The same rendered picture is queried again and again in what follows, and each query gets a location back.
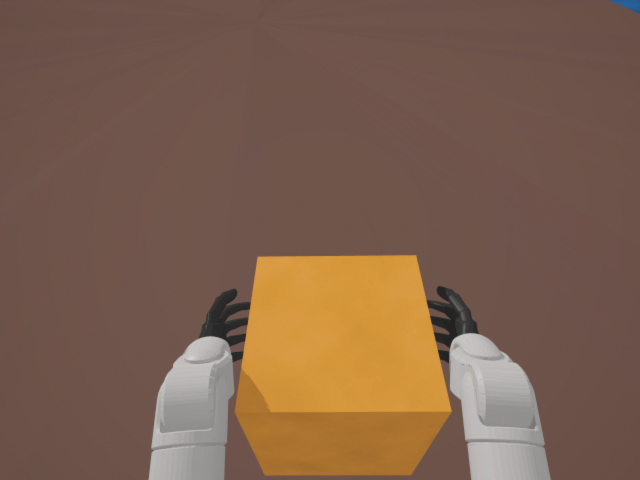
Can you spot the carton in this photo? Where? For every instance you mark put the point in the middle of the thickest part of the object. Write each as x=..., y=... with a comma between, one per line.
x=340, y=373

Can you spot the left robot forearm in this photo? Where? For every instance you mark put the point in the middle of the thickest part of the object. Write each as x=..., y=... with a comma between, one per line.
x=191, y=419

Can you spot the robot right hand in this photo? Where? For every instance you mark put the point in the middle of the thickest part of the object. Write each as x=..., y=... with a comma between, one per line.
x=461, y=321

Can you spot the robot left hand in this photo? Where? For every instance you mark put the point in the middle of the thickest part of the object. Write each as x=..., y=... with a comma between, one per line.
x=216, y=326

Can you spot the right robot forearm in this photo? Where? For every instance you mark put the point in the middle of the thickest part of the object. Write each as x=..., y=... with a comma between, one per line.
x=500, y=413

